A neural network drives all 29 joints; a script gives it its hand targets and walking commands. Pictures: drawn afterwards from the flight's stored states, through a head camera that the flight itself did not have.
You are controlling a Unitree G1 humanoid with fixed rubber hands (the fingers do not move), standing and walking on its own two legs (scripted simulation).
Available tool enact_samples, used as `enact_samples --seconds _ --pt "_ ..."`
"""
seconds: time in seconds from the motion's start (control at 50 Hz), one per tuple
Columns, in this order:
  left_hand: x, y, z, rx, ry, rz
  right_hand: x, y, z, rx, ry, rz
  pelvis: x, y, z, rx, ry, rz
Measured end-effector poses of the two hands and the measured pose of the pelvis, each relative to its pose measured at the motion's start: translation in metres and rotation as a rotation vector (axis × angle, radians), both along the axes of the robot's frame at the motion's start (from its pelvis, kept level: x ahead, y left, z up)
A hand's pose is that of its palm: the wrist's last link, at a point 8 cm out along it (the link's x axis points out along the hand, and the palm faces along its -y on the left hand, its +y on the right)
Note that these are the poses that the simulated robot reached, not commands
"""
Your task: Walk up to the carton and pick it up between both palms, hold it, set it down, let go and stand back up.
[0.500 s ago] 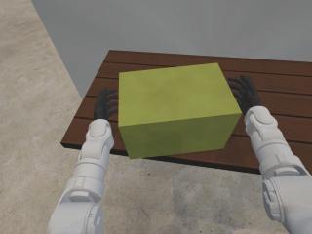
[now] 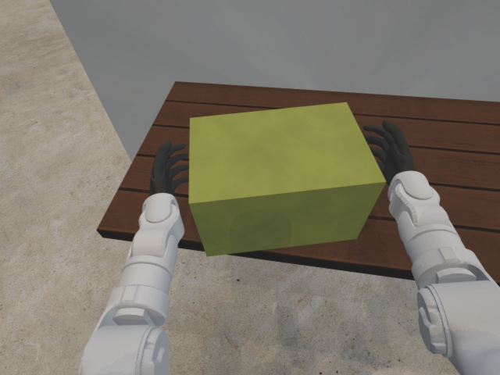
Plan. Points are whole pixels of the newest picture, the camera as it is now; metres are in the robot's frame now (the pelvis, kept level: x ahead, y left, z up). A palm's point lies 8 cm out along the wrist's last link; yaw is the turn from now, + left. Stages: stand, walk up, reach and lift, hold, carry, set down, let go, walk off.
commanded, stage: reach and lift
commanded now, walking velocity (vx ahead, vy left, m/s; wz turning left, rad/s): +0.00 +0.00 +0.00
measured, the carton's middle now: (275, 180) +0.44 +0.00 +0.02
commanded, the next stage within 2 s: none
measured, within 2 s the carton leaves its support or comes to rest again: leaves its support in 0.42 s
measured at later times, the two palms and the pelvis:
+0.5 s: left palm (146, 198) +0.34 +0.20 +0.10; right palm (390, 174) +0.40 -0.18 +0.11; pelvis -0.01 +0.00 +0.00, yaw +0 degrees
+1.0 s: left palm (124, 191) +0.32 +0.22 +0.13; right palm (388, 167) +0.38 -0.16 +0.14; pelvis -0.04 +0.00 +0.00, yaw +0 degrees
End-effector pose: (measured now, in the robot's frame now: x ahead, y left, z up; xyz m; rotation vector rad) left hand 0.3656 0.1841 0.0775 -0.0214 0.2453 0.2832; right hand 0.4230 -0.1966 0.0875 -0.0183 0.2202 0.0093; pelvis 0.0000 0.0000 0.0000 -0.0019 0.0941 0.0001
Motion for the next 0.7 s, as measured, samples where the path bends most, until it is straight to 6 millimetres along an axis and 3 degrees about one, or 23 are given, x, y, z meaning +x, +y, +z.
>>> enact_samples --seconds 0.2,0.4,0.7 --pt "-0.004 0.005 0.001 0.016 0.001 0.02 -0.003 0.007 0.001 -0.031 -0.012 0.008 0.0 0.001 0.0 -0.002 0.003 0.0" --pt "-0.021 0.013 0.005 0.02 0.002 0.043 -0.019 0.02 0.006 -0.045 -0.03 -0.012 -0.005 0.003 0.0 -0.004 0.0 0.0" --pt "-0.046 0.019 0.035 -0.024 -0.021 0.05 -0.045 0.026 0.039 -0.051 -0.051 -0.018 -0.029 0.001 0.0 -0.003 -0.032 -0.001"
